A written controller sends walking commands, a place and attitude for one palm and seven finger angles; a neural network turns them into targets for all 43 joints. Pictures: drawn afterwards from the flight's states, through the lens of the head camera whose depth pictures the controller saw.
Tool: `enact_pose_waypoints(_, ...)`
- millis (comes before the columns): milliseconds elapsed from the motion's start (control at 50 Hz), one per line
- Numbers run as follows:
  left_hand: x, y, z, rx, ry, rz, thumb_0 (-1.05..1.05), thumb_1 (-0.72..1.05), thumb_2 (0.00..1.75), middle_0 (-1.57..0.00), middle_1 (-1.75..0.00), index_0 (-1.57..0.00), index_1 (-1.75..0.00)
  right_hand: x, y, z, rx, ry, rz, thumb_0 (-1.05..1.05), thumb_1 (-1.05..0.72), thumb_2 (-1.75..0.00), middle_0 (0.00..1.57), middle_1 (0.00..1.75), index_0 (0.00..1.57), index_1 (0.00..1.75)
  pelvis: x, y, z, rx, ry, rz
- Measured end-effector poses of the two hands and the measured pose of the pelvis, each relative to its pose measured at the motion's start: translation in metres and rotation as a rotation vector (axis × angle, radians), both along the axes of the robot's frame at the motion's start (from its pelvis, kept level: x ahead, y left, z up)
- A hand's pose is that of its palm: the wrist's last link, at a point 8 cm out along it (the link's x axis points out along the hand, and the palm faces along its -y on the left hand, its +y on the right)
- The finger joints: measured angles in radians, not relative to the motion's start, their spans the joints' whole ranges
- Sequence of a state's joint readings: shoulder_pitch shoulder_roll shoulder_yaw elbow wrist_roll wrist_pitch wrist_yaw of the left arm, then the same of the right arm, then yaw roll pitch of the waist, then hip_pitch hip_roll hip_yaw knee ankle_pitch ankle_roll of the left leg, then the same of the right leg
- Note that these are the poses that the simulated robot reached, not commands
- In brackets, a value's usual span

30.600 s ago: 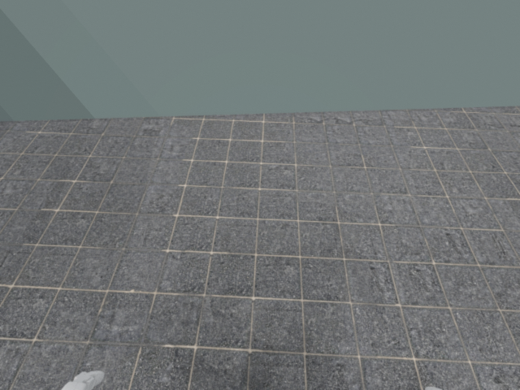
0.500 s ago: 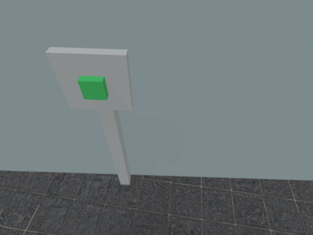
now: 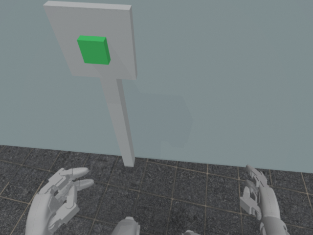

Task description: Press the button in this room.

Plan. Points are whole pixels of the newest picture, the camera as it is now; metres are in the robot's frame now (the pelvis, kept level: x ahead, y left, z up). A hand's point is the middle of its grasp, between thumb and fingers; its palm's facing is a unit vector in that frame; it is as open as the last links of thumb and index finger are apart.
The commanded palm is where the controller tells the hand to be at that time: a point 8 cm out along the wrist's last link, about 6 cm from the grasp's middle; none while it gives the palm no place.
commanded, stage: raise the hand and make a fist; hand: left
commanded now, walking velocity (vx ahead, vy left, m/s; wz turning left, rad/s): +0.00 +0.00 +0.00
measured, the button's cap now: (95, 49) +0.55 +0.23 +0.17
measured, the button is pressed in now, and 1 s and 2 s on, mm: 0 0 0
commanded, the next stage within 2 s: aim a knuckle at the button in 1.54 s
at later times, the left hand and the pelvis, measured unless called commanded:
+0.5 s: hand (61, 175) +0.22 +0.22 +0.09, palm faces +0.02 -1.00 -0.04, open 3.1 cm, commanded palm +0.19 +0.28 +0.11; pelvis +0.01 +0.03 +0.03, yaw -1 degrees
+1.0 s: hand (39, 152) +0.24 +0.25 +0.15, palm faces +0.04 -1.00 -0.04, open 3.1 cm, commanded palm +0.21 +0.30 +0.16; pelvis +0.02 +0.05 +0.05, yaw +0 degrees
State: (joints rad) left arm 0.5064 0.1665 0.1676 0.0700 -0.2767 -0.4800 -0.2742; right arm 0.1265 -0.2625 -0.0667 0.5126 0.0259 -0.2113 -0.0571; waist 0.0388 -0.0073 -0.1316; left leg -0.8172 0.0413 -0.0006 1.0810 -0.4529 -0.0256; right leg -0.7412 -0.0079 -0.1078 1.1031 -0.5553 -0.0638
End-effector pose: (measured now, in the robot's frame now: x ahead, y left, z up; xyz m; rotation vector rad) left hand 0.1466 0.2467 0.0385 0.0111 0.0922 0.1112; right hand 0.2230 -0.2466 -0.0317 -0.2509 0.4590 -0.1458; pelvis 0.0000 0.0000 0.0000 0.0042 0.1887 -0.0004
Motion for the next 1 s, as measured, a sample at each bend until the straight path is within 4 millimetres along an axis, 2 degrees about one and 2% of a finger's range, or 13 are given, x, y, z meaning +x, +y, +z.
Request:
enact_pose_waypoints(60,0.003,0.003,0.013,0.03,-0.07,-0.005,0.02,0.9,0.89,-0.69,-0.82,-0.68,-0.83,-0.008,0.011,-0.009,0.002,0.032,0.021,0.01,-0.91,-0.9,0.2,0.3,0.2,0.3,-0.003,-0.001,-0.002,-0.016,-0.004,0.012)
enact_pose_waypoints(120,0.018,0.002,0.026,0.04,-0.116,-0.067,0.02,0.9,0.9,-0.77,-0.91,-0.76,-0.92,-0.025,0.022,-0.02,0.029,0.091,0.022,0.01,-0.91,-0.9,0.2,0.3,0.2,0.3,-0.005,0.0,0.0,-0.028,-0.01,0.017)
enact_pose_waypoints(180,0.034,0.002,0.032,0.026,-0.08,-0.122,0.02,0.9,0.9,-0.85,-1.0,-0.84,-1.01,-0.047,0.03,-0.028,0.068,0.156,-0.006,0.02,-0.91,-0.9,0.2,0.3,0.2,0.3,-0.005,0.003,0.007,-0.03,-0.02,0.013)
enact_pose_waypoints(280,0.047,0.011,0.04,0.015,-0.005,-0.114,0.02,0.9,0.89,-0.99,-1.15,-0.98,-1.16,-0.08,0.035,-0.03,0.1,0.232,-0.074,0.02,-0.9,-0.9,0.21,0.3,0.2,0.3,0.0,0.011,0.02,-0.022,-0.03,-0.006)
enact_pose_waypoints(380,0.046,0.022,0.053,0.032,-0.031,-0.08,0.02,0.9,0.89,-1.12,-1.3,-1.11,-1.3,-0.095,0.031,-0.025,0.074,0.261,-0.101,0.02,-0.9,-0.9,0.21,0.3,0.2,0.3,0.004,0.021,0.027,-0.023,-0.035,-0.014)
enact_pose_waypoints(460,0.046,0.027,0.056,0.031,-0.046,-0.085,0.02,0.9,0.9,-1.21,-1.39,-1.2,-1.4,-0.091,0.028,-0.019,0.04,0.253,-0.098,0.02,-0.91,-0.9,0.21,0.3,0.2,0.3,0.005,0.029,0.029,-0.027,-0.037,-0.012)
enact_pose_waypoints(560,0.051,0.033,0.061,0.027,-0.06,-0.088,0.02,0.9,0.9,-1.27,-1.46,-1.26,-1.46,-0.072,0.032,-0.005,0.015,0.197,-0.078,0.02,-0.91,-0.9,0.2,0.3,0.2,0.3,0.009,0.036,0.032,-0.032,-0.048,-0.008)
enact_pose_waypoints(700,0.058,0.042,0.081,0.029,-0.1,-0.079,0.02,0.9,0.9,-1.3,-1.49,-1.29,-1.49,-0.038,0.055,0.017,0.032,0.099,-0.016,0.02,-0.91,-0.9,0.2,0.3,0.2,0.3,0.015,0.043,0.038,-0.039,-0.074,-0.002)
enact_pose_waypoints(780,0.06,0.047,0.088,0.027,-0.095,-0.081,0.02,0.9,0.9,-1.3,-1.49,-1.29,-1.5,-0.026,0.069,0.025,0.052,0.068,0.024,0.02,-0.91,-0.9,0.2,0.3,0.2,0.3,0.017,0.046,0.042,-0.041,-0.09,0.002)
enact_pose_waypoints(900,0.063,0.055,0.1,0.028,-0.094,-0.073,0.02,0.9,0.9,-1.3,-1.5,-1.3,-1.5,-0.021,0.082,0.029,0.069,0.066,0.062,0.02,-0.9,-0.9,0.21,0.3,0.2,0.3,0.018,0.047,0.047,-0.043,-0.112,0.006)
enact_pose_waypoints(1000,0.067,0.059,0.11,0.03,-0.104,-0.073,0.02,0.9,0.9,-1.3,-1.5,-1.3,-1.5,-0.027,0.082,0.027,0.069,0.09,0.064,0.02,-0.9,-0.9,0.21,0.3,0.2,0.3,0.018,0.047,0.051,-0.042,-0.128,0.008)
